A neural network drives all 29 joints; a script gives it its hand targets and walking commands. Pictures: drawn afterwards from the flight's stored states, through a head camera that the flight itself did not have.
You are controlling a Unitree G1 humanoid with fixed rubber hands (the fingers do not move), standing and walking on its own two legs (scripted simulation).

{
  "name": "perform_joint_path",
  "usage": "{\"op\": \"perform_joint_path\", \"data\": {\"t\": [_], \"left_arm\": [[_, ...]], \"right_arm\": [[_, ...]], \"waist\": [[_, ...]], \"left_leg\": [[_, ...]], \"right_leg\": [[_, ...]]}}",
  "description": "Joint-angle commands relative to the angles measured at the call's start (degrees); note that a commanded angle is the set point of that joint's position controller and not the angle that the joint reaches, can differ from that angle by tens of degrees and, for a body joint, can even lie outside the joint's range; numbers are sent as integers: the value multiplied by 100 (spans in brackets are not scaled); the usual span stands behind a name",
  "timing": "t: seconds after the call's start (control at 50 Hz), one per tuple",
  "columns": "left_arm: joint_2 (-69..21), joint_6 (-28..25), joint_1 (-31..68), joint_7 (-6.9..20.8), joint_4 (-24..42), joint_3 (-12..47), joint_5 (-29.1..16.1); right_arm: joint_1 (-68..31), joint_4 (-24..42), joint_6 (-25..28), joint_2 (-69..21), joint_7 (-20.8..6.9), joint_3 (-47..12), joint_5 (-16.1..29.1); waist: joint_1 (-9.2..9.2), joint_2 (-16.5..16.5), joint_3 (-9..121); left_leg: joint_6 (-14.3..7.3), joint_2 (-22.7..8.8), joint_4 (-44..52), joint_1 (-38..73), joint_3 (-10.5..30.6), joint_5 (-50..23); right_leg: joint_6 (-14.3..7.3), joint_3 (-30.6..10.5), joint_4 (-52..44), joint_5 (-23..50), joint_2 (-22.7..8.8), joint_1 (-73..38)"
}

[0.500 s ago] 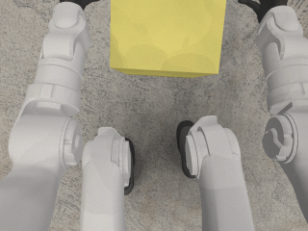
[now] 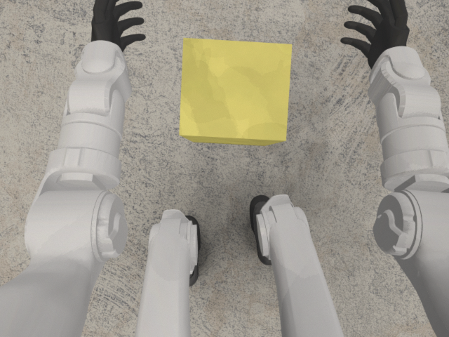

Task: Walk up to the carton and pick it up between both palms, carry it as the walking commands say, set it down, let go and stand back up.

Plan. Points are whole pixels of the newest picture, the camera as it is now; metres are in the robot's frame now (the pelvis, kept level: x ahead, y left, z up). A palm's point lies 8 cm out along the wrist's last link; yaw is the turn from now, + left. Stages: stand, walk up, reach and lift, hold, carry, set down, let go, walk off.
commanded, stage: set down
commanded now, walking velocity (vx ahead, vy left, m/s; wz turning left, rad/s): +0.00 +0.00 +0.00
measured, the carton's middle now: (232, 103) +0.51 -0.06 -0.39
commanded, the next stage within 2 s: let go in 0.58 s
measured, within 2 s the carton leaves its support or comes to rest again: neither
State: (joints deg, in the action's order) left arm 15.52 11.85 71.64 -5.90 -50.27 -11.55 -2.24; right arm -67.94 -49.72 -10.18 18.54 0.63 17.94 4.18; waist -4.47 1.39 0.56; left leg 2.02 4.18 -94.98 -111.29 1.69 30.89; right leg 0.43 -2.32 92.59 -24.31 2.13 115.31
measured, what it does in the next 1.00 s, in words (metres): rises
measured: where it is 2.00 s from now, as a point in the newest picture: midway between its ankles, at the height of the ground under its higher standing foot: (227, 251)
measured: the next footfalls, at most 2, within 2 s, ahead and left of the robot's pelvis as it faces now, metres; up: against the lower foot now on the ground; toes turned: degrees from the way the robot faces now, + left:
none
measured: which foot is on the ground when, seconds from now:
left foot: down 0.00-1.00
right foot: down 0.00-1.00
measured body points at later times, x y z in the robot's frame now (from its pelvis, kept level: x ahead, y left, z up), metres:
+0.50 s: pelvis +0.03 +0.00 +0.13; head +0.33 -0.03 +0.47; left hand +0.57 +0.12 +0.03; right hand +0.51 -0.27 +0.03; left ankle +0.08 +0.12 -0.49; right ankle +0.11 -0.12 -0.49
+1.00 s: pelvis +0.07 -0.01 +0.20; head +0.30 -0.03 +0.59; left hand +0.45 +0.16 +0.09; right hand +0.41 -0.28 +0.09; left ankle +0.08 +0.12 -0.49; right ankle +0.11 -0.12 -0.49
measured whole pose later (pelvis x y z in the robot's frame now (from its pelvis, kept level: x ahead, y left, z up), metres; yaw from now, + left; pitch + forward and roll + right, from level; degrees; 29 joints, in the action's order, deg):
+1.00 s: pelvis +0.07 -0.01 +0.20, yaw -1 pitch +32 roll +1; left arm 7.1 6.3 25.3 -2.5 -31.1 -10.3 4.4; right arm -24.0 -33.0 -5.1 13.8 -6.7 12.6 -2.1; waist -3.1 0.4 2.4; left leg 1.6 2.2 -44.3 -58.6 4.2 17.9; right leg -0.8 -2.3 43.6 -13.4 2.0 62.2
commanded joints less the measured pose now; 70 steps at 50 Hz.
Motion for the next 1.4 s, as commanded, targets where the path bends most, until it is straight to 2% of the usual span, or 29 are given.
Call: {"op": "perform_joint_path", "data": {"t": [0.0, 0.4, 0.48, 0.58, 0.66, 0.74, 0.78, 0.82, 0.88, 0.96, 1.1, 1.24, 1.38], "left_arm": [[523, -91, 1384, 37, 733, -78, 62], [153, -289, 404, 338, 970, -295, 399], [-11, -395, 290, 389, 638, -466, 604], [-188, -468, -64, 379, 601, -723, 987], [-318, -450, -626, 230, 990, -704, 1166], [-437, -410, -1709, 76, 1783, -432, 1060], [-458, -430, -2330, 81, 2242, -212, 917], [-443, -460, -2709, 107, 2607, -74, 822], [-439, -549, -3374, 223, 2751, 29, 729], [-434, -723, -4282, 386, 2521, 122, 623], [-342, -1013, -5684, 557, 2098, 235, 493], [-162, -1222, -7063, 730, 2624, 535, 357], [55, -1139, -7834, 847, 2916, 733, 237]], "right_arm": [[-1194, 671, 103, 795, -62, 131, -49], [-327, 841, 359, 433, -338, 401, -441], [-260, 575, 471, 225, -390, 569, -696], [55, 471, 552, 96, -437, 694, -1018], [438, 816, 546, 120, -500, 627, -1206], [1449, 1450, 476, 214, -558, 387, -1252], [2171, 1783, 466, 253, -573, 201, -1169], [2606, 2104, 473, 281, -594, 27, -988], [3291, 2352, 519, 182, -679, -231, -756], [4166, 2279, 654, 20, -761, -575, -534], [5732, 2166, 927, -129, -622, -965, -359], [7072, 2826, 1041, -149, -466, -1144, -422], [7759, 3089, 914, -67, -458, -1306, -409]], "waist": [[-184, 73, 6390], [-126, 8, 5958], [-110, -49, 5143], [-53, -34, 5115], [18, -19, 5830], [-54, -156, 6696], [-106, -254, 6718], [-102, -282, 6365], [-56, -302, 5597], [107, -255, 4414], [243, -202, 2602], [291, -251, 1797], [398, 11, 563]], "left_leg": [[85, 221, 1263, 2721, -614, -1396], [102, 139, 3634, 4558, -358, -2493], [102, 97, 4029, 4502, -278, -2357], [120, 108, 4269, 4781, -246, -2569], [96, 89, 4342, 5285, -261, -2990], [87, 102, 4470, 5724, -296, -3501], [98, 133, 4614, 5694, -295, -3612], [78, 140, 4771, 5631, -264, -3476], [28, 103, 5066, 5767, -225, -3159], [-12, -2, 5483, 6226, -165, -2719], [-74, -123, 6184, 7378, -147, -2130], [-126, -183, 6778, 8708, -153, -2356], [-87, -289, 7448, 9537, -14, -2550]], "right_leg": [[167, 566, -1045, 2050, 165, -4672], [242, 350, -3311, 3171, 85, -6566], [231, 369, -3730, 2942, 39, -6425], [219, 393, -3974, 3154, 43, -6715], [163, 368, -3920, 3638, 73, -7358], [79, 254, -3874, 4583, 63, -8628], [25, 141, -3927, 5070, 37, -9293], [4, 60, -4038, 5192, 19, -9560], [24, -11, -4385, 4952, -33, -9790], [48, -70, -4922, 4189, -114, -9821], [75, -18, -5770, 2801, -142, -9868], [90, 97, -6279, 2745, -41, -10706], [63, 175, -6882, 2465, 54, -11359]]}}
